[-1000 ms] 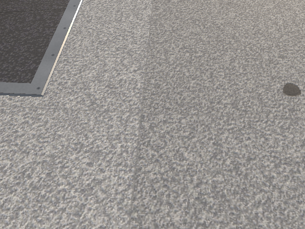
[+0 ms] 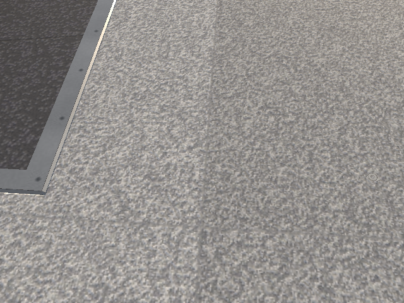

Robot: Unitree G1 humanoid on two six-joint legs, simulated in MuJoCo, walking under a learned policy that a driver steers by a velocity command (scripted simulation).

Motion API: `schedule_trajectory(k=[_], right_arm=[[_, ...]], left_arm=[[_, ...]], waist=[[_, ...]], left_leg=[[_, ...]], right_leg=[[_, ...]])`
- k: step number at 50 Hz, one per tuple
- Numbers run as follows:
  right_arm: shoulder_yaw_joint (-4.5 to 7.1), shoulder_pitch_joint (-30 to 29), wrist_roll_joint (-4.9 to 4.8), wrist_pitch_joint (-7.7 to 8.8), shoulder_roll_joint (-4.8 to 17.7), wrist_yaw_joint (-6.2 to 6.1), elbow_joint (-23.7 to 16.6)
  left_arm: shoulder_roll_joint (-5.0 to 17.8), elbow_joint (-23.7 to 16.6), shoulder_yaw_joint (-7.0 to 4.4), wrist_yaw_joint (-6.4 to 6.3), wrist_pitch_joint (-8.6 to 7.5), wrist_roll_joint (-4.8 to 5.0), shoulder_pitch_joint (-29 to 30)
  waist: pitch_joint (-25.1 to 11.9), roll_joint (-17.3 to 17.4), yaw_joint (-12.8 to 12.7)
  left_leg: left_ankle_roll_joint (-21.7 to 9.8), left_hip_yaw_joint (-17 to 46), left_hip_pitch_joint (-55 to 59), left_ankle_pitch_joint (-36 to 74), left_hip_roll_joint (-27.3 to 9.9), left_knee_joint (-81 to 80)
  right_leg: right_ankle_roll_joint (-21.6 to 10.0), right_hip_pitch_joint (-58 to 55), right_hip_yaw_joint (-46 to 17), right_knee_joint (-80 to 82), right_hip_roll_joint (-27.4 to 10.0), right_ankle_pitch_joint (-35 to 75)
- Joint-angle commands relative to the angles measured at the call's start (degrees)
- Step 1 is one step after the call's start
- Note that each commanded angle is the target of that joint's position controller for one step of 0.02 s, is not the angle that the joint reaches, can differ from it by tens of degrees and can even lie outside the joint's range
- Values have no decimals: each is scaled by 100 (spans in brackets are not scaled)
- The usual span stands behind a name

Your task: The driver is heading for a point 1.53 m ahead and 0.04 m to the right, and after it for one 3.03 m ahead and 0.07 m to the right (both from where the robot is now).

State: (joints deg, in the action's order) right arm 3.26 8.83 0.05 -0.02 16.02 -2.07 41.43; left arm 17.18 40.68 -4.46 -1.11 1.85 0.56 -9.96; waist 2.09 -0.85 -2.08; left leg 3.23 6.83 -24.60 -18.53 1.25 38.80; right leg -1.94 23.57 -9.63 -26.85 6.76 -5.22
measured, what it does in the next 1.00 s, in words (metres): steps on the spot: left foot, then right foot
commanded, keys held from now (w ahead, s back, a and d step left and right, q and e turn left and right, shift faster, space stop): e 0.14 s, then no key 0.86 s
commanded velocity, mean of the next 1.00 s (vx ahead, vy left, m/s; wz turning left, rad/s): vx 0.01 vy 0.00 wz -0.20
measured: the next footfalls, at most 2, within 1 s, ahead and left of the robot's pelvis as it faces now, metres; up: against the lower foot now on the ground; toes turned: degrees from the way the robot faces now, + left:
left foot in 0.04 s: +0.09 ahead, +0.13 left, +0.00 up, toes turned -9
right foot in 0.42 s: +0.02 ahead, -0.12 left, +0.00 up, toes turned -9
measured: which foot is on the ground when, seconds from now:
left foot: up 0.00-0.02, down 0.04-1.00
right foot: down 0.00-0.04, up 0.06-0.40, down 0.42-1.00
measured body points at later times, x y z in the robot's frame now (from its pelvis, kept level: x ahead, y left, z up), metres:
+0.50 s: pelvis +0.01 +0.00 +0.00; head +0.03 -0.01 +0.45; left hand +0.22 +0.22 -0.09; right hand +0.07 -0.28 -0.11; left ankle +0.05 +0.14 -0.73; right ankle -0.02 -0.11 -0.73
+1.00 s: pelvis +0.02 -0.01 +0.01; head +0.02 -0.01 +0.46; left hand +0.17 +0.22 -0.12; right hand +0.03 -0.29 -0.13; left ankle +0.05 +0.14 -0.73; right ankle -0.02 -0.11 -0.73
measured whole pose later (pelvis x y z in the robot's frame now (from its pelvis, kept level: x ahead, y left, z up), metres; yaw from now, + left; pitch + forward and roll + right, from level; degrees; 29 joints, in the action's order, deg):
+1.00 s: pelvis +0.02 -0.01 +0.01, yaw -11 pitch -1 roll +0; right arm 2.5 12.8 0.5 0.1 14.7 -2.4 53.6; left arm 13.4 49.6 -1.8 -0.6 0.7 -0.5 -11.2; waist 1.7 -0.1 1.0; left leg 3.5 -0.6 -11.0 -14.1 -3.7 26.5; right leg -1.4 9.9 -1.8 -27.9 1.8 -16.6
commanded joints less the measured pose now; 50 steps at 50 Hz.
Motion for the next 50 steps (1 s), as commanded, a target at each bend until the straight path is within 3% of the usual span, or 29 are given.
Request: schedule_trajectory(k=[1, 2, 3, 4, 5, 6, 7, 8, 11, 14, 18, 20, 21, 22, 23, 24, 25, 26, 28, 29, 37, 50], right_arm=[[190, 502, -37, 168, 523, 54, -239], [258, 640, -4, 187, 724, 51, -224], [363, 665, 151, 157, 1210, 13, -288], [410, 463, 344, 121, 1361, 30, -310], [311, 130, 338, 151, 1020, 12, -502], [248, -134, 239, 159, 773, -15, -577], [221, -270, 137, 153, 683, -30, -616], [192, -223, 70, 149, 630, -36, -597], [189, 102, 90, 72, 673, -44, -488], [232, 183, 63, 15, 796, -39, -435], [258, 218, -34, -27, 937, 39, -330], [206, 207, -142, -27, 841, 58, -234], [164, 487, -129, 24, 738, 73, -116], [58, 580, 89, 96, 444, 119, -161], [-33, 611, 173, 163, 162, 140, -250], [8, 264, 185, 152, 447, 108, -216], [33, 124, 152, 151, 519, 111, -193], [30, 82, 146, 133, 507, 90, -125], [69, 190, 123, 82, 660, 72, -45], [54, 231, 110, 88, 591, 79, 7], [60, 404, 82, 102, 536, 20, 452], [63, 458, 34, 62, 526, -65, 1074]], left_arm=[[869, -492, -225, -61, 33, 57, 272], [744, -488, -189, -71, 52, 73, 138], [462, -560, -118, -54, 40, 55, 21], [575, -712, -172, -32, -37, 68, 99], [962, -577, -296, -16, -77, -14, -103], [1028, -410, -352, -11, -41, 29, -282], [907, -285, -341, -47, 33, 27, -418], [775, -271, -302, -60, 85, 9, -423], [448, -472, -168, -42, 94, 66, -68], [291, -598, -59, -6, 70, 27, 163], [355, -581, -31, 63, 69, 24, 131], [313, -403, -28, 94, 53, -9, -188], [481, -417, -44, 79, 53, -50, -215], [848, -464, -92, 21, 66, -102, -355], [838, -445, -48, 35, 68, -179, 67], [426, -547, 40, 78, 5, -195, 353], [279, -466, 89, 100, -55, -227, 391], [356, -416, 68, 102, -101, -222, 358], [364, -348, 97, 113, -165, -177, 255], [321, -284, 120, 113, -177, -176, 181], [256, -33, 139, 79, -178, -136, 169], [233, 689, 128, 26, -188, -94, -49]], waist=[[-833, -812, 330], [-840, -630, 356], [-830, 468, 229], [-607, 1843, 145], [-592, 1345, 82], [-562, 932, -23], [-535, 735, -57], [-486, 725, 34], [-460, 902, 244], [-666, 1102, 367], [-687, 1289, 404], [-586, 1132, 179], [-652, 909, 217], [-998, -108, 355], [-875, -1201, 611], [-726, -863, 379], [-643, -763, 380], [-603, -730, 326], [-310, -582, 299], [-266, -464, 315], [-213, -59, 318], [-184, 31, 311]], left_leg=[[-160, -284, 962, 578, 131, -1186], [-336, -45, 1476, 741, -280, -1652], [-884, 1132, 1923, 704, -1509, -2043], [-1636, 2292, 1481, 1514, -2314, -2399], [-1767, 2084, 1375, 1901, -2356, -2273], [-1528, 1463, 1363, 2110, -2020, -2102], [-1320, 1003, 1483, 2159, -1718, -1975], [-1321, 802, 1543, 2423, -1633, -1909], [-1475, 342, 1786, 2894, -1424, -1878], [-1553, 234, 2009, 3000, -1503, -1762], [-1595, 244, 1782, 3088, -1574, -1639], [-1339, 116, 1490, 2859, -1412, -1406], [-986, 27, 1103, 2358, -1285, -1301], [-508, -424, 528, 1112, -861, -540], [-162, -724, 376, -357, -502, -775], [-9, -640, 739, -153, -539, -826], [-10, -638, 866, 415, -516, -1031], [1, -661, 1019, 824, -501, -1109], [-13, -612, 1155, 1062, -540, -1191], [-25, -624, 1234, 1092, -528, -1244], [11, -641, 1462, 1239, -538, -1409], [-35, -700, 1594, 1346, -528, -1466]], right_leg=[[-717, -470, -1713, 705, -1187, -1030], [-484, -146, -1552, 396, -958, -1362], [-138, 647, -787, -727, -412, -2210], [127, 1250, 192, -2125, 180, -2909], [301, 1212, 33, -3210, -177, -2745], [387, 1204, 103, -3646, -211, -2434], [504, 1270, 190, -3966, -263, -2167], [602, 1357, 194, -4259, -285, -2006], [767, 1303, 453, -3799, -311, -1825], [794, 719, 628, -2644, -514, -1962], [618, -340, 1022, -1073, -554, -1718], [343, -1152, 1154, 569, -483, -445], [156, -1805, 794, 860, -707, 188], [-116, -2571, -263, 689, -1645, 1664], [-801, -1925, -644, 490, -2233, 1895], [-927, -1514, -522, 598, -2009, 1036], [-667, -1459, -294, 595, -1690, 397], [-443, -1393, -129, 560, -1450, -6], [-261, -1076, -66, 620, -1317, -178], [-213, -1053, -21, 587, -1260, -222], [-186, -1054, 127, 536, -1096, -163], [-83, -1125, 401, 476, -894, 61]])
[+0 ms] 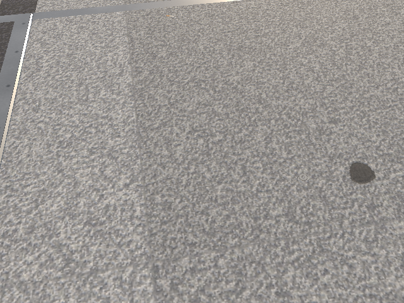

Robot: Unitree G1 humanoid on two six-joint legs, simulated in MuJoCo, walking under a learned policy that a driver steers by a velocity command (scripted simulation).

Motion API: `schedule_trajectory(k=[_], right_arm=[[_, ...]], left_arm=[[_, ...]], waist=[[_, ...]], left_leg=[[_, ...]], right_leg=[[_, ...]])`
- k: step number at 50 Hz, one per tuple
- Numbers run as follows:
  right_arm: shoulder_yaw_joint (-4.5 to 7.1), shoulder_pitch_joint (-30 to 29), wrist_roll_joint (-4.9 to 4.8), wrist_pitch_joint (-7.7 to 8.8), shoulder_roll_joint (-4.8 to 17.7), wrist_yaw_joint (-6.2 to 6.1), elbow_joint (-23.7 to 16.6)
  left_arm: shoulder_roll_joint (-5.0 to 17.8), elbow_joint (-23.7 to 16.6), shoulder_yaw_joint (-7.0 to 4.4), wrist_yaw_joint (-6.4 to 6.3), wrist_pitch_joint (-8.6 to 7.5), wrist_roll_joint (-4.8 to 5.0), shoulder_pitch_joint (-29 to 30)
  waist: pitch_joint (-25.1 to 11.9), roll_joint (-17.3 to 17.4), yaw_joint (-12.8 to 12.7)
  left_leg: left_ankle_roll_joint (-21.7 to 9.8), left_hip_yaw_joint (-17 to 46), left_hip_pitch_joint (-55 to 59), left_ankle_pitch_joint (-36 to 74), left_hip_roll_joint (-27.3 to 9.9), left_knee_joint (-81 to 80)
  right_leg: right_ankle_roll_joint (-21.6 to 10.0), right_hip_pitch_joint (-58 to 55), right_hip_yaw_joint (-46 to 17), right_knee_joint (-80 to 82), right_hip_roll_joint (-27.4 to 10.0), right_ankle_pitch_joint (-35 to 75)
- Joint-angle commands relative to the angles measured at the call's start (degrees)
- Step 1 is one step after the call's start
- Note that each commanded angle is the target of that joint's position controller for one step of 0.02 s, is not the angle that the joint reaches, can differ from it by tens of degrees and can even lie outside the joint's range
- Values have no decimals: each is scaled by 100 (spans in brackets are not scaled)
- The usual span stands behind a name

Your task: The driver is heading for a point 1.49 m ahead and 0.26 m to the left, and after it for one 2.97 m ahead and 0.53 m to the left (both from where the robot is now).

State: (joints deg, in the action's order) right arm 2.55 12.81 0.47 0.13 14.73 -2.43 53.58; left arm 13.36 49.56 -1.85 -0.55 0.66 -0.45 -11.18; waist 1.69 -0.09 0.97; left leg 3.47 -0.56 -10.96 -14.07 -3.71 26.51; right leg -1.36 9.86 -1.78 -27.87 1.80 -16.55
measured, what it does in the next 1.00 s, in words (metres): walks ahead: right foot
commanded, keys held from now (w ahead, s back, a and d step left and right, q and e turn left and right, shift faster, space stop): w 1.00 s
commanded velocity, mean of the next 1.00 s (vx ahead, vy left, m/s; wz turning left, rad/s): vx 0.38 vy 0.00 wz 0.00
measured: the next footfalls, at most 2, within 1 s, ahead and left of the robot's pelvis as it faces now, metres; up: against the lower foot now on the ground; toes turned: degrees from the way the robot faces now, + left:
right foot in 0.74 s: +0.45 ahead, -0.07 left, +0.00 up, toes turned -1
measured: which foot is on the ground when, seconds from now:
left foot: down 0.00-0.76, up 0.78-1.00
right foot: down 0.00-0.26, up 0.28-0.72, down 0.74-1.00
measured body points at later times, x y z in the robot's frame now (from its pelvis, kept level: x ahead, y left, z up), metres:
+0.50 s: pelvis +0.12 +0.06 +0.01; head +0.13 +0.08 +0.46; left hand +0.28 +0.32 -0.11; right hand +0.07 -0.19 -0.12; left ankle +0.04 +0.14 -0.74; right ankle +0.21 -0.11 -0.67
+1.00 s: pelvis +0.41 +0.01 +0.01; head +0.43 +0.02 +0.46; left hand +0.44 +0.28 -0.13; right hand +0.54 -0.26 -0.11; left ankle +0.49 +0.19 -0.66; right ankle +0.41 -0.07 -0.74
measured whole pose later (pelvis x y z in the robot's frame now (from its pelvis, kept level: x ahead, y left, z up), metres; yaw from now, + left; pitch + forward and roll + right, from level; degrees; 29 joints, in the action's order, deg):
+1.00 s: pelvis +0.41 +0.01 +0.01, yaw +1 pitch +0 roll -2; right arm 3.5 9.9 -0.7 4.7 16.1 -1.0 50.8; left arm 14.3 56.1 -3.1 1.5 -5.5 -0.1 -16.8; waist 1.4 2.3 -2.4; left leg -0.8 2.5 -36.9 -11.0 -8.4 58.0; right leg -4.4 7.2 3.7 -15.2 5.0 -8.3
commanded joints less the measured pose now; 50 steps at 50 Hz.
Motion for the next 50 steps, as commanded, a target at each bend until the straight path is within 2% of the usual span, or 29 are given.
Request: schedule_trajectory(k=[1, 3, 5, 6, 8, 10, 11, 12, 13, 14, 15, 16, 17, 20, 23, 26, 29, 32, 35, 36, 37, 38, 39, 40, 41, 42, 44, 46, 50], right_arm=[[127, 148, -17, 37, 610, -34, -56], [132, 55, -87, 37, 559, -46, -33], [105, -286, -140, 152, 446, -10, -223], [99, -410, -185, 246, 431, 34, -303], [127, -390, -265, 418, 500, 152, -332], [137, -53, -262, 542, 482, 256, -172], [168, 466, -224, 568, 444, 278, 111], [225, 983, -150, 549, 483, 284, 392], [294, 1611, -116, 539, 694, 262, 540], [433, 2090, -134, 559, 1435, 297, 546], [288, 1810, -50, 620, 1069, 322, 481], [206, 1336, -69, 664, 814, 312, 332], [169, 1019, -67, 680, 724, 321, 218], [41, 1016, -37, 625, 442, 338, 218], [32, 1332, -32, 554, 542, 254, 313], [31, 1351, -23, 506, 657, 165, 296], [46, 1611, -67, 503, 694, 131, 398], [90, 1671, -122, 462, 722, 122, 480], [183, 1476, -98, 381, 915, 107, 422], [192, 1376, -67, 321, 926, 107, 392], [156, 1291, -34, 295, 860, 110, 312], [-22, 1839, 21, 361, 249, 180, 172], [-126, 2016, -94, 518, -30, 238, 310], [47, 1373, -270, 663, 571, 269, 99], [93, 815, -372, 738, 754, 259, -96], [111, 581, -323, 745, 697, 214, -144], [153, 800, -187, 605, 492, 163, -95], [129, 843, -158, 481, 283, 146, -128], [146, -109, -59, 450, 404, 141, -518]], left_arm=[[629, -104, -141, -47, -56, 18, -34], [903, -14, -238, -80, -7, 89, -193], [1185, 45, -318, -84, -63, 128, -480], [1242, 82, -344, -94, -135, 146, -553], [1110, 66, -323, -95, -274, 147, -445], [1081, -32, -320, -80, -297, 252, -21], [1079, -77, -316, -67, -269, 283, 230], [940, -88, -281, -56, -261, 232, 244], [573, -149, -169, -29, -291, 152, 318], [358, -410, -120, -47, -392, 132, 359], [672, -403, -201, -48, -482, 263, 351], [761, -354, -223, -4, -556, 359, 258], [773, -249, -230, 23, -597, 345, 180], [720, -190, -281, 104, -606, 176, 340], [469, -292, -230, 154, -538, 135, 692], [301, -545, -141, 183, -540, 161, 1396], [313, -705, -99, 249, -561, 197, 1898], [402, -857, -95, 338, -614, 219, 2170], [746, -757, -239, 354, -645, 202, 1593], [954, -519, -361, 315, -631, 213, 764], [1192, -211, -481, 248, -595, 207, -299], [1714, -27, -603, 194, -567, 44, -1241], [1416, 91, -504, 213, -536, 102, -1341], [1060, 66, -382, 222, -552, 161, -802], [859, -35, -317, 212, -577, 140, -281], [712, -62, -262, 242, -630, 91, 121], [508, -30, -198, 277, -700, -4, 394], [580, 101, -202, 277, -731, 45, 282], [906, 278, -259, 119, -730, 47, -137]], waist=[[-252, -104, -1], [50, -415, -133], [534, -997, -325], [728, -1147, -363], [754, -1097, -269], [517, -810, 39], [286, -666, 315], [79, -440, 476], [-143, 422, 671], [-274, 1950, 714], [-50, 1350, 548], [386, 922, 327], [465, 714, 210], [362, 638, 153], [318, 528, 214], [480, 476, 333], [661, 511, 437], [745, 514, 343], [128, 725, -138], [-406, 796, -575], [-1037, 745, -1043], [-2089, -415, -924], [-2761, -1277, -811], [-1727, -944, -815], [-936, -618, -644], [-437, -150, -403], [-252, -308, -11], [-90, -345, 111], [216, -214, -57]], left_leg=[[-72, -91, 241, 400, 72, -172], [-165, -440, -345, -987, 380, 408], [-318, -404, -1309, -1233, 436, 1316], [-458, -113, -1566, -1248, 243, 1717], [-710, 194, -2032, -1627, -43, 1941], [-860, 27, -1123, -1108, -22, 829], [-816, -294, 47, -118, 243, 131], [-677, -346, 967, 300, 450, 37], [-820, 741, 1714, -275, -267, -475], [-1610, 3320, 2256, -1154, -1636, -1500], [-1957, 4106, 1921, -1949, -1971, -1782], [-1828, 3588, 1728, -2110, -1821, -1789], [-1613, 2972, 1622, -1751, -1543, -1813], [-1233, 1595, 1469, 369, -1002, -1877], [-1308, 967, 1452, 1810, -836, -1885], [-1263, 568, 1012, 1867, -670, -2088], [-1304, 442, 965, 1725, -756, -2237], [-1288, 388, 1465, 2180, -1006, -2040], [-1135, 280, 1967, 4645, -1125, -1062], [-1029, 135, 1873, 5513, -985, -115], [-860, 58, 998, 5152, -774, 1170], [-549, -64, -1241, 2530, -28, 3439], [-440, 562, -2303, -1707, 757, 4919], [-593, 888, -2922, -1592, 371, 5397], [-690, 687, -3006, -1104, 67, 5279], [-685, 558, -2776, -638, -202, 4853], [-646, 584, -2053, -246, -486, 4328], [-548, 493, -1960, -209, -573, 3956], [-316, 390, -2639, 1011, -641, 2573]], right_leg=[[-169, 198, -356, 638, -351, 569], [-447, 374, -724, 959, -498, -1830], [-976, 396, -2017, 1715, -1352, -3224], [-1211, 484, -2559, 1941, -1713, -3183], [-1312, 91, -2705, 1935, -1963, -2461], [-1009, 265, -1922, 1686, -1625, -1626], [-813, 782, -1353, 1383, -1266, -1216], [-639, 1238, -908, 816, -915, -857], [-304, 1870, -231, -660, -413, -490], [31, 3040, 296, -2383, 238, -1237], [-37, 3490, -305, -3446, -18, -1629], [-176, 3862, -443, -3797, -350, -1052], [-254, 3879, -326, -3801, -560, -478], [-204, 3464, -95, -3168, -808, 546], [33, 3465, 181, -2568, -733, 998], [154, 3050, 354, -1356, -579, 1675], [107, 2705, 456, -619, -439, 2086], [-103, 2695, 363, -220, -413, 1967], [-400, 1717, 536, -181, -85, 1420], [-562, 692, 664, -159, 100, 1373], [-788, -946, 368, -267, -160, 1450], [-1601, -3419, -1934, -303, -1720, 720], [-2110, -3913, -4238, 886, -2518, -356], [-1758, -3060, -3725, 1204, -2232, -771], [-1531, -2051, -2814, 1370, -2038, -460], [-1390, -1064, -2136, 1588, -1810, 214], [-1240, -67, -1364, 1889, -1452, 797], [-1320, 395, -1023, 2137, -1386, 982], [-1307, 338, -607, 2353, -1294, 1325]])
Keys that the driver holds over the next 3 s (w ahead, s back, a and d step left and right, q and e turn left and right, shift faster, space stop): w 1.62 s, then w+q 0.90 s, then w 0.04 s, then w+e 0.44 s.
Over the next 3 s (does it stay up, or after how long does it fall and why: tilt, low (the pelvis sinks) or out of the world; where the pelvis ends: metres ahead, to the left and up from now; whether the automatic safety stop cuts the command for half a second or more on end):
stays up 1.54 0.24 -0.01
